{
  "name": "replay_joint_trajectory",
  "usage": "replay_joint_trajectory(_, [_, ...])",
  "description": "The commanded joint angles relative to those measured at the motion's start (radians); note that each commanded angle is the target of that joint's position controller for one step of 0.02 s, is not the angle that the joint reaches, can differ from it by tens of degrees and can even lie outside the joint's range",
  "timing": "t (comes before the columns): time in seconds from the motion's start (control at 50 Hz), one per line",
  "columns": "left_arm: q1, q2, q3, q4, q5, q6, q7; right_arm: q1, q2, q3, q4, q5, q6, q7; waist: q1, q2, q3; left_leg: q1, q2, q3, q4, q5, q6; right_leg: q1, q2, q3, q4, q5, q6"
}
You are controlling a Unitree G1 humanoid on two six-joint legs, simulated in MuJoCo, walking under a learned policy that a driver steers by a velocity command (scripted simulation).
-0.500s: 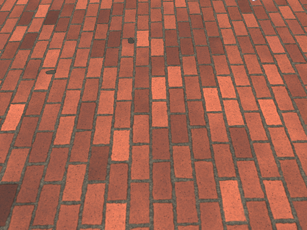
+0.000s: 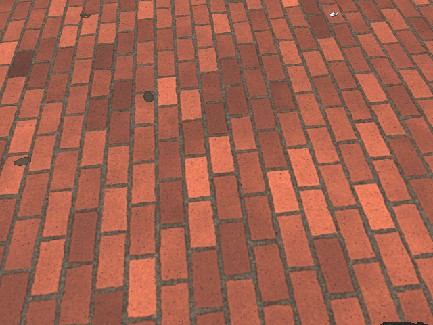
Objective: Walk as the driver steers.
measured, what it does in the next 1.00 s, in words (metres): walks ahead: left foot, then right foot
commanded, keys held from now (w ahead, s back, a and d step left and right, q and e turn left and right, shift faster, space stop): w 0.42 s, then no key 0.40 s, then q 0.18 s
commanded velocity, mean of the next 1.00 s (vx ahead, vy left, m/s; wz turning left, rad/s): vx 0.32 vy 0.00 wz -0.01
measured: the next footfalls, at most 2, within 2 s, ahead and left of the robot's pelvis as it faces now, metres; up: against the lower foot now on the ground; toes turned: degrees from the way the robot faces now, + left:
left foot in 0.10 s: +0.25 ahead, +0.13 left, +0.00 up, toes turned +0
right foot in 0.60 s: +0.50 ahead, -0.09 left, +0.00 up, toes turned +6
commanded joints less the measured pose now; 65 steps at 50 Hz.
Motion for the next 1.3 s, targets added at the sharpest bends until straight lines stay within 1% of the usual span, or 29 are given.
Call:
replay_joint_trajectory(0.02, [0.067,0.163,0.040,-0.013,0.000,0.003,0.010,-0.114,-0.099,-0.020,-0.100,0.003,-0.027,0.015,0.005,-0.132,0.029,-0.005,-0.019,0.007,-0.047,-0.064,0.042,0.053,-0.315,0.150,-0.009,0.390,-0.125])
replay_joint_trajectory(0.08, [0.024,0.170,0.039,-0.024,0.004,0.016,0.014,0.082,-0.152,-0.047,-0.052,0.000,-0.032,0.013,-0.107,-0.144,-0.083,0.272,-0.079,0.064,-0.082,-0.125,0.102,0.069,-0.267,0.106,0.208,0.749,-0.080])
replay_joint_trajectory(0.1, [0.012,0.139,0.024,-0.042,0.013,0.017,0.012,0.248,-0.196,-0.062,-0.018,-0.011,-0.032,0.008,-0.178,-0.107,-0.217,0.546,0.015,-0.026,-0.033,-0.079,0.157,-0.061,-0.214,0.066,0.433,0.662,-0.051])
replay_joint_trajectory(0.12, [0.141,0.059,0.000,-0.051,0.009,0.001,0.007,0.377,-0.280,-0.086,0.004,-0.025,-0.025,0.005,-0.159,0.118,-0.373,0.944,0.245,-0.429,-0.059,-0.207,0.308,-0.433,-0.061,-0.005,0.822,0.270,0.027])
replay_joint_trajectory(0.14, [0.150,0.069,-0.005,-0.039,-0.003,-0.016,0.001,0.408,-0.220,-0.071,0.026,-0.002,-0.016,0.012,-0.168,0.242,-0.414,1.029,0.322,-0.720,-0.213,-0.369,0.356,-0.631,-0.009,0.064,0.986,-0.281,0.037])
replay_joint_trajectory(0.16, [0.063,0.150,0.013,-0.058,-0.021,-0.026,-0.005,0.342,-0.161,-0.052,0.013,0.013,-0.013,0.010,-0.175,0.134,-0.250,0.920,0.293,-0.621,-0.234,-0.490,0.302,-0.733,-0.076,0.089,1.060,-0.241,0.027])
replay_joint_trajectory(0.2, [-0.065,0.145,0.013,-0.093,-0.008,-0.030,-0.003,0.209,-0.118,-0.034,-0.013,-0.005,-0.003,0.009,-0.127,-0.008,-0.060,0.619,0.216,-0.393,-0.289,-0.374,0.252,-0.710,-0.171,0.016,0.956,-0.079,0.024])
replay_joint_trajectory(0.3, [-0.038,0.085,0.010,-0.092,0.009,0.001,0.006,0.189,-0.123,-0.031,0.003,-0.007,-0.015,0.009,-0.059,0.032,-0.023,0.442,0.145,-0.188,-0.391,-0.100,0.258,-0.614,-0.235,-0.014,0.759,0.053,0.061])
replay_joint_trajectory(0.46, [-0.290,0.041,-0.010,-0.162,0.010,-0.019,-0.013,0.305,-0.155,-0.036,0.061,0.008,0.015,-0.016,-0.140,0.010,0.027,0.500,0.087,-0.020,-0.371,0.088,0.198,-0.564,-0.173,-0.084,0.301,0.412,0.082])
replay_joint_trajectory(0.52, [-0.326,0.052,-0.007,-0.182,0.013,-0.032,-0.032,0.333,-0.153,-0.033,0.082,0.006,0.038,-0.022,-0.142,0.032,0.006,0.592,0.112,-0.027,-0.267,0.222,0.173,-0.531,-0.136,-0.084,0.228,0.388,0.056])
replay_joint_trajectory(0.58, [-0.168,0.111,0.017,-0.136,0.029,-0.039,-0.035,0.271,-0.171,-0.037,0.073,0.011,0.051,-0.030,-0.039,0.047,-0.082,0.625,0.091,-0.030,-0.077,0.354,0.119,-0.317,-0.094,-0.094,0.132,0.402,0.003])
replay_joint_trajectory(0.6, [-0.074,0.171,0.034,-0.110,0.039,-0.043,-0.027,0.286,-0.148,-0.028,0.065,0.000,0.047,-0.031,-0.008,-0.006,-0.166,0.553,0.031,0.004,0.078,0.268,0.077,-0.122,-0.157,-0.057,0.147,0.704,-0.033])
replay_joint_trajectory(0.62, [0.018,0.231,0.039,-0.103,0.067,-0.036,-0.017,0.366,-0.076,-0.003,0.050,-0.025,0.033,-0.026,-0.020,-0.167,-0.322,0.271,-0.055,0.034,0.386,-0.144,0.016,0.243,-0.392,0.177,0.263,1.116,-0.159])
replay_joint_trajectory(0.64, [0.041,0.166,0.021,-0.087,0.048,-0.018,-0.016,0.488,-0.024,0.018,0.095,-0.009,0.030,-0.015,-0.035,-0.324,-0.483,0.134,-0.122,-0.030,0.632,-0.785,-0.027,0.388,-0.551,0.382,0.252,1.224,-0.306])
replay_joint_trajectory(0.66, [0.028,0.126,0.009,-0.090,0.024,-0.002,-0.024,0.454,-0.130,-0.009,0.101,0.011,0.034,-0.010,-0.012,-0.216,-0.458,0.102,-0.079,-0.108,0.694,-0.809,-0.029,0.303,-0.497,0.356,0.215,1.034,-0.282])
replay_joint_trajectory(0.68, [-0.056,0.119,0.006,-0.099,0.016,0.006,-0.022,0.355,-0.143,-0.015,0.072,0.026,0.046,-0.013,-0.024,-0.168,-0.321,0.039,-0.045,-0.072,0.694,-0.767,-0.034,0.179,-0.450,0.275,0.172,0.844,-0.238])
replay_joint_trajectory(0.7, [-0.131,0.102,-0.002,-0.103,0.021,0.008,-0.022,0.294,-0.127,-0.015,0.061,0.017,0.064,-0.024,-0.047,-0.109,-0.211,0.034,-0.012,-0.048,0.631,-0.710,-0.041,0.023,-0.408,0.222,0.116,0.701,-0.208])
replay_joint_trajectory(0.74, [-0.235,0.094,-0.005,-0.105,0.038,0.014,-0.019,0.299,-0.096,-0.016,0.066,0.000,0.106,-0.043,-0.111,-0.142,-0.127,0.194,0.019,-0.031,0.466,-0.617,-0.051,-0.245,-0.347,0.136,0.024,0.502,-0.162])
replay_joint_trajectory(0.8, [-0.263,0.097,0.000,-0.088,0.049,0.018,-0.012,0.330,-0.053,-0.006,0.087,-0.010,0.123,-0.058,-0.126,-0.186,-0.147,0.359,-0.004,0.009,0.274,-0.491,-0.051,-0.346,-0.303,0.056,-0.016,0.411,-0.156])
replay_joint_trajectory(0.9, [-0.263,0.110,0.003,-0.056,0.025,0.040,0.012,0.252,-0.100,-0.022,0.063,-0.025,0.133,-0.051,-0.118,-0.168,-0.091,0.445,-0.030,0.051,0.072,-0.296,0.011,-0.387,-0.277,0.024,-0.017,-0.132,-0.069])
replay_joint_trajectory(0.94, [-0.202,0.113,0.007,-0.037,0.025,0.052,0.026,0.190,-0.160,-0.032,0.011,-0.025,0.132,-0.057,-0.075,-0.060,-0.002,0.340,0.046,-0.058,-0.059,-0.243,0.075,-0.363,-0.221,-0.019,0.070,-0.211,0.006])
replay_joint_trajectory(0.96, [-0.172,0.091,0.008,-0.039,0.028,0.056,0.036,0.162,-0.205,-0.049,0.011,-0.010,0.132,-0.059,-0.035,0.091,0.027,0.252,0.064,-0.124,-0.121,-0.352,0.116,-0.329,-0.130,-0.122,0.137,-0.158,0.046])
replay_joint_trajectory(1.04, [-0.214,0.079,0.020,-0.054,0.027,0.062,0.050,0.156,-0.184,-0.061,-0.014,-0.007,0.104,-0.058,-0.065,0.202,0.011,0.307,0.140,-0.319,-0.200,-0.226,0.175,-0.345,-0.058,-0.127,0.342,-0.004,0.058])
replay_joint_trajectory(1.12, [-0.139,0.095,0.033,-0.046,0.021,0.047,0.035,0.096,-0.159,-0.065,-0.059,0.017,0.105,-0.068,-0.028,0.118,-0.115,0.352,0.091,-0.302,-0.050,-0.014,0.134,-0.183,-0.114,-0.065,0.190,0.164,0.023])
replay_joint_trajectory(1.14, [-0.114,0.151,0.049,-0.045,0.030,0.051,0.035,0.113,-0.124,-0.057,-0.077,0.013,0.109,-0.068,-0.046,-0.002,-0.150,0.253,0.019,-0.231,0.063,-0.141,0.087,-0.060,-0.221,0.011,0.164,0.340,-0.015])
replay_joint_trajectory(1.16, [-0.109,0.197,0.062,-0.035,0.031,0.063,0.034,0.140,-0.088,-0.050,-0.088,0.016,0.115,-0.065,-0.064,-0.227,-0.128,0.091,-0.097,-0.075,0.204,-0.359,0.022,0.005,-0.363,0.155,0.093,0.448,-0.108])
replay_joint_trajectory(1.18, [-0.111,0.167,0.052,-0.050,0.036,0.063,0.035,0.146,-0.118,-0.059,-0.091,0.006,0.118,-0.062,-0.041,-0.317,-0.131,-0.001,-0.108,-0.029,0.421,-0.711,-0.013,0.027,-0.513,0.294,0.043,0.572,-0.215])
replay_joint_trajectory(1.22, [-0.176,0.133,0.034,-0.087,0.038,0.053,0.040,0.160,-0.158,-0.086,-0.074,0.017,0.134,-0.055,-0.075,-0.139,-0.101,-0.040,-0.063,-0.082,0.677,-0.691,-0.033,-0.014,-0.494,0.204,0.050,0.591,-0.218])
replay_joint_trajectory(1.3, [-0.212,0.164,0.042,-0.076,0.027,0.061,0.052,0.113,-0.088,-0.063,-0.104,0.019,0.153,-0.048,-0.063,-0.172,-0.046,0.001,-0.032,0.000,0.500,-0.509,-0.075,-0.057,-0.387,-0.017,0.023,0.511,-0.150])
